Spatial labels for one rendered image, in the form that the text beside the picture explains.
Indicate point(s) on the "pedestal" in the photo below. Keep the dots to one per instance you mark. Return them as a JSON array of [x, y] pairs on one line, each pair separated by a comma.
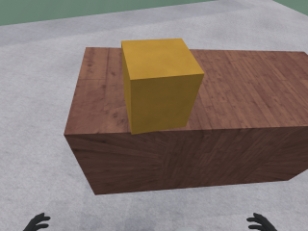
[[248, 124]]

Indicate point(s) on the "carton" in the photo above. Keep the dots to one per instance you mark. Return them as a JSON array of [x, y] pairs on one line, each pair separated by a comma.
[[161, 80]]

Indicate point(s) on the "right robot hand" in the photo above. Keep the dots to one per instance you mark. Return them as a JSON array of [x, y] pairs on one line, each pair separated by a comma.
[[266, 225]]

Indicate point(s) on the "left robot hand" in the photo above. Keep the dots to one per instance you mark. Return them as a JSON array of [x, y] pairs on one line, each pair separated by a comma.
[[33, 224]]

